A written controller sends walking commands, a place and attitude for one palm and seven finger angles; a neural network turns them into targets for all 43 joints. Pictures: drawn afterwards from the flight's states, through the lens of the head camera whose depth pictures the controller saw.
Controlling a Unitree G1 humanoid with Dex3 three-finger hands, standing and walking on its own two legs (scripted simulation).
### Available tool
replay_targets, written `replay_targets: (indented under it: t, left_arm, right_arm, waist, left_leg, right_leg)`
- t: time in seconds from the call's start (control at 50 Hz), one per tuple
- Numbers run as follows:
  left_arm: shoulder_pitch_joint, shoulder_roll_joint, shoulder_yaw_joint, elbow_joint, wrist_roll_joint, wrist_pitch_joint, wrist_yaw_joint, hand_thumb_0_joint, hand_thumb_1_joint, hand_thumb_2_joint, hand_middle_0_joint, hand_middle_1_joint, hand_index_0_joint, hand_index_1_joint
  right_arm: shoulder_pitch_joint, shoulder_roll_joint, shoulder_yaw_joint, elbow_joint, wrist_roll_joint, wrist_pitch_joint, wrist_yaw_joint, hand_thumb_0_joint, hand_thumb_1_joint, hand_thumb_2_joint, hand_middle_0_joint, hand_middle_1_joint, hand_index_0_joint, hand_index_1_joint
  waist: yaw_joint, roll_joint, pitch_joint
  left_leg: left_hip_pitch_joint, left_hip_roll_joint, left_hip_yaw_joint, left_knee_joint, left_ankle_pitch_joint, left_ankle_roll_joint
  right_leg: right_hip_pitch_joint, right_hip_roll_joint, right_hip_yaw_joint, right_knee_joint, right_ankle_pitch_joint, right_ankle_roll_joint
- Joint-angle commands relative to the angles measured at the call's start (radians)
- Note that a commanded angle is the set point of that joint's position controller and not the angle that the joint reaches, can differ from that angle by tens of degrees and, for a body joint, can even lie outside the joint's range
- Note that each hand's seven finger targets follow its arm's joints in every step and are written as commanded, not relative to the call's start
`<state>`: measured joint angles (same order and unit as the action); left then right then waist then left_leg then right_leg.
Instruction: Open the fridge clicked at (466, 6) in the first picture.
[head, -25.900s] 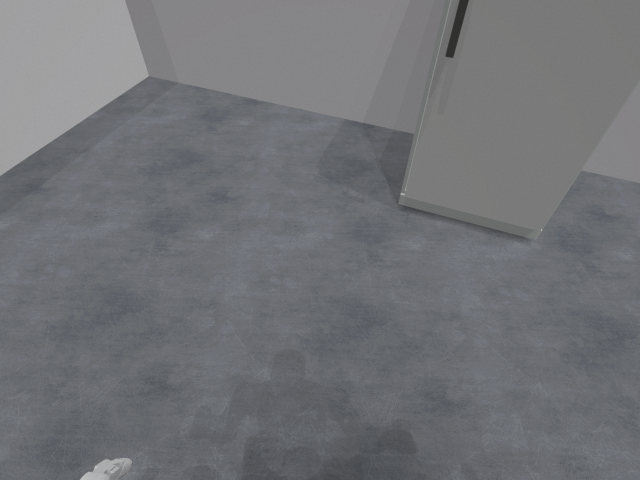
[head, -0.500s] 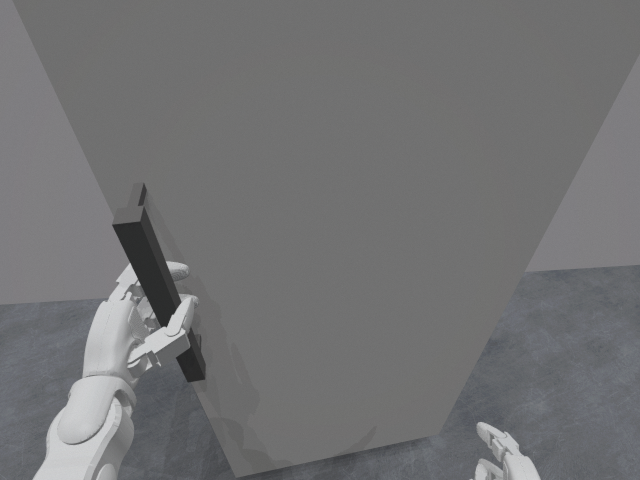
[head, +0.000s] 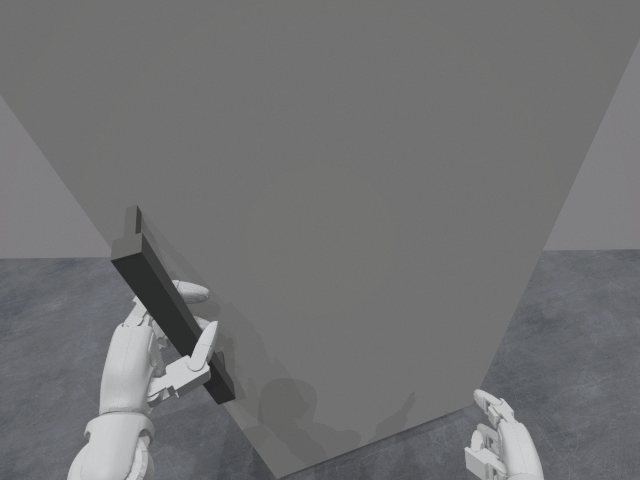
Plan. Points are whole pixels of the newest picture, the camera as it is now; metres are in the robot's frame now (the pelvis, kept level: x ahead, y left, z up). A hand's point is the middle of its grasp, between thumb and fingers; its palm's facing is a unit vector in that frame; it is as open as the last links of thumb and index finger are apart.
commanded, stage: walk backward, drawing the door open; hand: left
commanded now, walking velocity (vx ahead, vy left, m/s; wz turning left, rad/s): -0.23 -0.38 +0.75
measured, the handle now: (187, 320) +0.27 +0.16 +0.12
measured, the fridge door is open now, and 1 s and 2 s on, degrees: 21 61 80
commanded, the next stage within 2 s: stop walking and hold the door back in 1.38 s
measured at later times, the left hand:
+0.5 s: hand out of the picture +0.06 +0.01 +0.12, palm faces +0.25 -0.96 -0.14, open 6.7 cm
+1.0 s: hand out of the picture -0.03 -0.14 +0.12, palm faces +0.51 -0.85 -0.13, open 6.9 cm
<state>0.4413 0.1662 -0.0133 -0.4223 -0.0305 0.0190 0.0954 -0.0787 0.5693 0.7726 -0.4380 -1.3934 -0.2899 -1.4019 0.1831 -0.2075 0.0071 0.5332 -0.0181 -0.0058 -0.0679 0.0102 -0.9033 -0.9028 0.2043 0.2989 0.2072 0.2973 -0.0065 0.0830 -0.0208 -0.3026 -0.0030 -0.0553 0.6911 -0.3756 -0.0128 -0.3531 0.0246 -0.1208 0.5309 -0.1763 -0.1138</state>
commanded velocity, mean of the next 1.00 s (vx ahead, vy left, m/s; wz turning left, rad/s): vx -0.18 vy -0.40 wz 0.75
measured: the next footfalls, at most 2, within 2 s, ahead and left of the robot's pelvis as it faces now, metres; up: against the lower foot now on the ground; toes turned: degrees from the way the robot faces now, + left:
left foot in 0.22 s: -0.03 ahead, +0.09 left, +0.00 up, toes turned +15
right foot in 0.44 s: -0.03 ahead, -0.27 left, +0.00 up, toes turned +17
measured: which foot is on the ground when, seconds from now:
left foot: up 0.00-0.20, down 0.22-0.44, up 0.46-0.58, down 0.60-0.76, up 0.78-1.00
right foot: down 0.00-0.20, up 0.22-0.42, down 0.44-0.58, up 0.60-0.76, down 0.78-1.00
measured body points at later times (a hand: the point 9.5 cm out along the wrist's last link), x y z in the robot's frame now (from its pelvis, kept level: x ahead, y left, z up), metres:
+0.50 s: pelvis -0.14 -0.15 -0.01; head -0.13 -0.15 +0.44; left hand +0.04 +0.06 +0.13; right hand +0.08 -0.31 -0.11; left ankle -0.09 +0.04 -0.71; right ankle -0.07 -0.28 -0.73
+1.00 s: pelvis -0.19 -0.36 -0.01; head -0.16 -0.33 +0.43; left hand -0.06 -0.10 +0.13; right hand +0.11 -0.41 -0.10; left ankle -0.29 -0.29 -0.72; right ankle -0.05 -0.37 -0.73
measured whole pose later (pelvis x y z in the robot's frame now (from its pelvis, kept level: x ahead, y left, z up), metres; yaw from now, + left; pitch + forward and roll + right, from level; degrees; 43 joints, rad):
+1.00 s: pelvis -0.19 -0.36 -0.01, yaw +44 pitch +0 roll +1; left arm 0.15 0.17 -0.21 -0.43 0.03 -0.01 0.03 -0.01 0.58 0.74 -0.43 -1.37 -0.27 -1.34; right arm 0.13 -0.17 -0.03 0.59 -0.02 -0.09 -0.08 0.01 -0.90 -0.90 0.20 0.30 0.21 0.30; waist -0.07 -0.02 0.10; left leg -0.32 0.06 0.11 0.80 -0.49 -0.02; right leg -0.44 -0.09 -0.17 0.67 -0.22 -0.05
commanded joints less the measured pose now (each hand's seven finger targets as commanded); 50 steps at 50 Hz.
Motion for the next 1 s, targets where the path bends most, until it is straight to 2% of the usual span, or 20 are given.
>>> replay_targets:
  t: [0.0,0.08,0.14,0.16,0.18,0.2,0.28,0.36,0.42,0.54,0.58,0.6,0.62,0.7,0.74,0.76,0.8,0.94,0.96,0.98]
  left_arm:
    - [-0.050,0.099,0.060,-0.227,0.050,-0.120,0.005,0.000,0.900,0.900,-0.450,-1.400,-0.450,-1.400]
    - [-0.159,0.108,0.023,-0.270,0.059,-0.135,-0.005,0.000,0.900,0.900,-0.450,-1.400,-0.450,-1.400]
    - [-0.194,0.081,-0.019,-0.316,0.068,-0.134,0.002,0.000,0.900,0.900,-0.450,-1.400,-0.450,-1.400]
    - [-0.211,0.056,-0.050,-0.313,0.064,-0.130,0.003,0.000,0.900,0.900,-0.450,-1.400,-0.450,-1.400]
    - [-0.170,0.061,-0.055,-0.300,0.068,-0.145,0.013,0.000,0.900,0.900,-0.450,-1.400,-0.450,-1.400]
    - [-0.198,0.101,-0.039,-0.287,0.104,-0.163,0.025,0.000,0.900,0.900,-0.450,-1.400,-0.450,-1.400]
    - [-0.268,0.047,-0.074,-0.385,0.073,-0.144,0.007,0.000,0.900,0.900,-0.450,-1.400,-0.450,-1.400]
    - [-0.258,-0.010,-0.119,-0.275,0.061,-0.151,0.015,0.000,0.900,0.900,-0.450,-1.400,-0.450,-1.400]
    - [-0.366,0.104,-0.047,-0.383,0.060,-0.172,0.001,0.000,0.900,0.900,-0.450,-1.400,-0.450,-1.400]
    - [-0.401,0.019,-0.116,-0.301,0.053,-0.172,-0.054,0.000,0.900,0.900,-0.450,-1.400,-0.450,-1.400]
    - [-0.396,0.016,-0.146,-0.247,0.078,-0.197,-0.061,0.000,0.900,0.900,-0.450,-1.400,-0.450,-1.400]
    - [-0.439,0.052,-0.114,-0.289,0.098,-0.215,-0.052,0.000,0.900,0.900,-0.450,-1.400,-0.450,-1.400]
    - [-0.412,0.038,-0.110,-0.286,0.076,-0.217,-0.045,0.000,0.900,0.900,-0.450,-1.400,-0.450,-1.400]
    - [-0.364,0.022,-0.084,-0.328,0.050,-0.158,-0.010,0.000,0.900,0.900,-0.450,-1.400,-0.450,-1.400]
    - [-0.398,0.028,-0.092,-0.324,0.057,-0.137,-0.006,0.000,0.900,0.900,-0.450,-1.400,-0.450,-1.400]
    - [-0.480,0.089,-0.050,-0.362,0.070,-0.130,0.000,0.000,0.900,0.900,-0.450,-1.400,-0.450,-1.400]
    - [-0.518,0.112,0.009,-0.398,0.078,-0.137,0.008,0.000,0.900,0.900,-0.450,-1.400,-0.450,-1.400]
    - [-0.508,0.016,-0.115,-0.308,0.050,-0.152,-0.044,0.000,0.900,0.900,-0.450,-1.400,-0.450,-1.400]
    - [-0.530,0.003,-0.142,-0.299,0.050,-0.153,-0.050,0.000,0.900,0.900,-0.450,-1.400,-0.450,-1.400]
    - [-0.515,-0.011,-0.166,-0.261,0.058,-0.162,-0.052,0.000,0.900,0.900,-0.450,-1.400,-0.450,-1.400]
  right_arm:
    - [-0.083,-0.038,-0.027,-0.154,0.000,-0.087,-0.024,0.000,-0.900,-0.900,0.200,0.300,0.200,0.300]
    - [-0.077,-0.052,-0.025,-0.118,-0.002,-0.069,-0.032,0.000,-0.900,-0.900,0.200,0.300,0.200,0.300]
    - [0.001,-0.054,-0.015,-0.105,-0.003,-0.086,-0.032,0.000,-0.900,-0.900,0.200,0.300,0.200,0.300]
    - [0.035,-0.075,-0.016,-0.103,-0.001,-0.098,-0.033,0.000,-0.900,-0.900,0.200,0.300,0.200,0.300]
    - [-0.048,-0.132,-0.024,-0.166,-0.029,-0.105,-0.029,0.000,-0.900,-0.900,0.200,0.300,0.200,0.300]
    - [-0.075,-0.113,-0.014,-0.160,-0.045,-0.077,-0.020,0.000,-0.900,-0.900,0.200,0.300,0.200,0.300]
    - [-0.204,-0.124,-0.036,-0.130,-0.019,-0.096,0.014,0.000,-0.900,-0.900,0.200,0.300,0.200,0.300]
    - [-0.119,-0.092,-0.063,-0.050,-0.002,-0.162,0.010,0.000,-0.900,-0.900,0.200,0.300,0.200,0.300]
    - [-0.130,0.003,-0.049,-0.028,0.011,-0.175,0.014,0.000,-0.900,-0.900,0.200,0.300,0.200,0.300]
    - [-0.082,-0.057,-0.053,-0.041,-0.010,-0.196,-0.025,0.000,-0.900,-0.900,0.200,0.300,0.200,0.300]
    - [-0.075,-0.139,-0.059,-0.043,-0.038,-0.184,-0.014,0.000,-0.900,-0.900,0.200,0.300,0.200,0.300]
    - [-0.102,-0.132,-0.055,-0.042,-0.049,-0.166,-0.007,0.000,-0.900,-0.900,0.200,0.300,0.200,0.300]
    - [-0.190,-0.168,-0.069,-0.067,-0.029,-0.154,0.014,0.000,-0.900,-0.900,0.200,0.300,0.200,0.300]
    - [-0.234,-0.095,-0.068,-0.069,-0.023,-0.146,0.017,0.000,-0.900,-0.900,0.200,0.300,0.200,0.300]
    - [-0.172,-0.036,-0.076,-0.057,0.002,-0.149,0.013,0.000,-0.900,-0.900,0.200,0.300,0.200,0.300]
    - [-0.188,-0.022,-0.081,-0.065,0.018,-0.157,0.003,0.000,-0.900,-0.900,0.200,0.300,0.200,0.300]
    - [-0.136,0.011,-0.060,-0.029,-0.022,-0.160,-0.013,0.000,-0.900,-0.900,0.200,0.300,0.200,0.300]
    - [-0.124,-0.033,-0.054,-0.087,-0.003,-0.143,-0.020,0.000,-0.900,-0.900,0.200,0.300,0.200,0.300]
    - [-0.081,-0.052,-0.061,-0.087,-0.005,-0.145,-0.019,0.000,-0.900,-0.900,0.200,0.300,0.200,0.300]
    - [-0.096,-0.111,-0.079,-0.107,-0.013,-0.144,-0.021,0.000,-0.900,-0.900,0.200,0.300,0.200,0.300]
  waist:
    - [0.025,-0.268,-0.202]
    - [-0.006,-0.210,-0.132]
    - [-0.056,-0.194,-0.057]
    - [-0.100,-0.013,-0.014]
    - [-0.056,0.322,0.002]
    - [-0.026,0.173,0.040]
    - [0.026,0.122,0.065]
    - [0.009,0.031,-0.104]
    - [-0.012,-0.269,-0.177]
    - [-0.070,-0.172,-0.024]
    - [-0.045,0.222,-0.016]
    - [-0.047,0.089,-0.043]
    - [-0.011,0.013,-0.089]
    - [0.027,0.195,-0.084]
    - [0.017,-0.169,-0.221]
    - [0.023,-0.376,-0.214]
    - [-0.018,-0.222,-0.218]
    - [-0.044,-0.254,-0.121]
    - [-0.074,-0.171,-0.123]
    - [-0.066,0.112,-0.089]
  left_leg:
    - [-0.165,0.002,0.057,0.363,-0.137,0.026]
    - [-0.023,0.032,0.182,0.361,-0.132,0.004]
    - [0.231,0.036,0.228,0.001,-0.129,0.037]
    - [0.280,0.132,0.057,-0.347,-0.105,0.101]
    - [-0.004,0.478,-0.499,-0.590,-0.175,0.203]
    - [-0.307,0.599,-0.760,-0.597,-0.249,0.249]
    - [-0.305,0.322,-0.245,-0.431,-0.188,0.122]
    - [-0.162,0.120,-0.081,-0.326,-0.143,0.007]
    - [-0.097,-0.025,0.156,0.163,-0.078,-0.062]
    - [0.072,0.090,0.033,-0.016,0.019,0.022]
    - [0.138,0.514,-0.778,-0.489,0.286,0.161]
    - [0.086,0.547,-0.814,-0.520,0.139,0.195]
    - [-0.024,0.505,-0.671,-0.576,-0.284,0.180]
    - [-0.322,0.238,-0.177,-0.405,-0.181,0.021]
    - [-0.167,0.002,0.102,0.084,-0.203,-0.078]
    - [-0.157,-0.054,0.136,0.490,-0.223,-0.077]
    - [-0.223,-0.008,0.086,0.661,-0.238,-0.051]
    - [0.024,0.043,0.172,-0.042,-0.097,0.002]
    - [0.176,0.122,0.064,-0.223,0.028,0.040]
    - [0.343,0.389,-0.318,-0.316,0.356,0.125]
  right_leg:
    - [0.196,-0.308,0.193,-0.185,0.265,0.039]
    - [-0.027,-0.260,0.052,-0.276,-0.124,0.025]
    - [-0.227,-0.122,-0.084,-0.231,-0.257,0.254]
    - [-0.332,-0.039,-0.096,0.127,-0.274,0.335]
    - [-0.293,-0.015,0.069,0.735,-0.310,0.270]
    - [-0.140,-0.068,0.297,0.948,-0.225,0.178]
    - [-0.028,-0.046,0.192,0.603,-0.193,0.179]
    - [0.234,0.047,0.007,-0.089,-0.260,0.132]
    - [0.086,-0.241,0.186,-0.212,-0.201,-0.027]
    - [-0.217,-0.188,0.007,0.242,0.029,0.017]
    - [-0.418,-0.002,0.153,0.754,-0.418,0.177]
    - [-0.353,-0.033,0.272,0.795,-0.328,0.180]
    - [-0.216,-0.031,0.289,0.774,-0.262,0.185]
    - [0.281,0.012,0.128,0.139,-0.313,0.120]
    - [0.215,-0.135,0.232,-0.269,-0.391,0.011]
    - [0.046,-0.348,0.502,-0.347,-0.444,-0.133]
    - [0.101,-0.330,0.284,-0.175,0.068,-0.130]
    - [0.073,-0.231,0.055,0.033,0.113,-0.015]
    - [-0.087,-0.206,0.034,0.210,0.037,0.033]
    - [-0.381,-0.111,0.018,0.449,-0.209,0.113]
